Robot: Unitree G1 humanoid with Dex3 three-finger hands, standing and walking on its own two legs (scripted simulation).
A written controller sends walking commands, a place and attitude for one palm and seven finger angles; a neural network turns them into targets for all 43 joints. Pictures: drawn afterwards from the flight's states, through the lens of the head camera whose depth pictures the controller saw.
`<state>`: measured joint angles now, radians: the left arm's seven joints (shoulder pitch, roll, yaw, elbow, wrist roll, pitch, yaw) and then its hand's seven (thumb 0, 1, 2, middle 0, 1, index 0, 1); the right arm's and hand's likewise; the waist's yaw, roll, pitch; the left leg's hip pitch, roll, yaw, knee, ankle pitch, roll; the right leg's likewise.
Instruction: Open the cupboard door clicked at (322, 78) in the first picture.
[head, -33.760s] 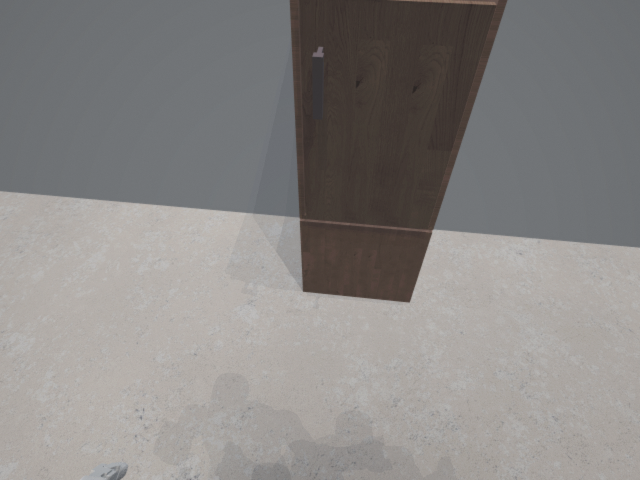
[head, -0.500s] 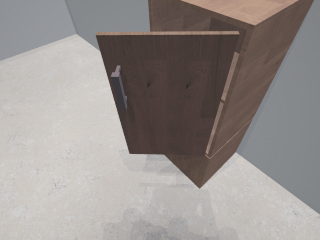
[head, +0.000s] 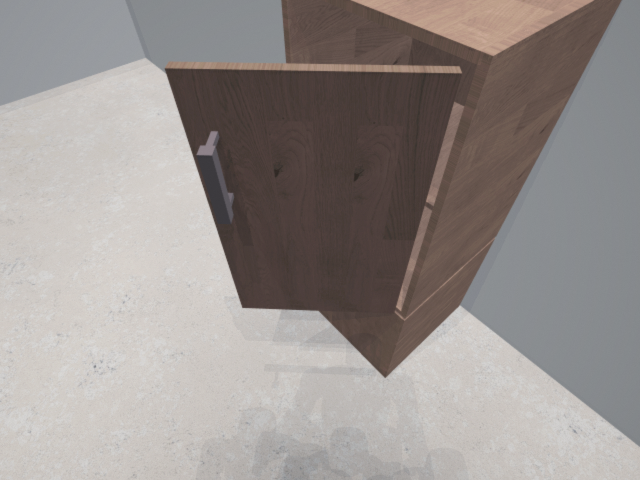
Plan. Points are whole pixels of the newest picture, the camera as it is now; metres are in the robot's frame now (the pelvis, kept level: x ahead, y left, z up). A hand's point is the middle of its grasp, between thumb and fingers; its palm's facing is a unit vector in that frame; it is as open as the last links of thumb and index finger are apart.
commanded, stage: come to a stop and stand still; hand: left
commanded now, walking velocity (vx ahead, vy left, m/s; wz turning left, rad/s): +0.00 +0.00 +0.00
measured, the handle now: (219, 179) +0.50 +0.19 +0.09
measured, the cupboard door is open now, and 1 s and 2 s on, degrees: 46 46 46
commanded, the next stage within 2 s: look again from close up in 0.20 s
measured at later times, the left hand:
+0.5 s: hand out of the picture +0.01 +0.17 -0.17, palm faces +0.04 -0.98 -0.21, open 7.4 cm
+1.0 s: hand out of the picture +0.10 +0.19 -0.10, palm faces +0.26 -0.94 -0.20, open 7.3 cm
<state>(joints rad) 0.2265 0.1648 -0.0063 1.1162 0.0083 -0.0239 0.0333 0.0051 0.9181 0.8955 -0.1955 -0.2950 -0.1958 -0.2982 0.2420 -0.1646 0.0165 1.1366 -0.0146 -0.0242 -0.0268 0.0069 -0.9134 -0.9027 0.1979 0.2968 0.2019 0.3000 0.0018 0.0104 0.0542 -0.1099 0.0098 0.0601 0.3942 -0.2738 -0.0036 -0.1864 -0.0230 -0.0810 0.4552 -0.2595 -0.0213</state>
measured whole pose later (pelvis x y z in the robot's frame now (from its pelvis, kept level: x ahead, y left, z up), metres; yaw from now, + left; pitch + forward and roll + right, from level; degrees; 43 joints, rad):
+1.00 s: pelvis -0.01 -0.01 +0.00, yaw +1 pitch -1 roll +0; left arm 0.46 0.16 0.02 0.38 -0.14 -0.02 0.10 0.03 0.92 0.89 -0.20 -0.31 -0.20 -0.31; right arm 0.34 -0.21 0.01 0.94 0.04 -0.19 -0.07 0.02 -0.92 -0.90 0.20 0.30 0.20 0.30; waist 0.01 0.03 0.03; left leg -0.17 0.02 0.04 0.47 -0.29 -0.01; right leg -0.22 -0.02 -0.10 0.50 -0.27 -0.03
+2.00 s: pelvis -0.04 +0.02 -0.03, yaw +1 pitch +5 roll -1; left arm 0.20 0.32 0.31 0.09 -0.32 -0.24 -0.33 0.00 -0.20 0.42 -0.28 -1.01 -0.28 -1.01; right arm 0.27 -0.29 0.03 0.60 0.04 -0.30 -0.08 0.02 -0.90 -0.90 0.20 0.30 0.20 0.30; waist 0.01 0.02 -0.05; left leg -0.48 0.01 0.03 0.81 -0.41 0.03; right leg -0.49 -0.04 -0.10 0.76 -0.34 0.00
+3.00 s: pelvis -0.03 +0.00 -0.01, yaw +1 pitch +1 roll +0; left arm -0.13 0.42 0.45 0.39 -0.32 -0.09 -0.46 -0.01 -0.50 0.30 -0.30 -1.20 -0.30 -1.20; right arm 0.26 -0.28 0.07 0.63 0.06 -0.26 -0.12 0.02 -0.90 -0.90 0.20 0.30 0.21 0.30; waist 0.02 0.04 -0.01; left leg -0.28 0.02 0.04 0.59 -0.32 0.00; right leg -0.32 -0.02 -0.09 0.58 -0.27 -0.02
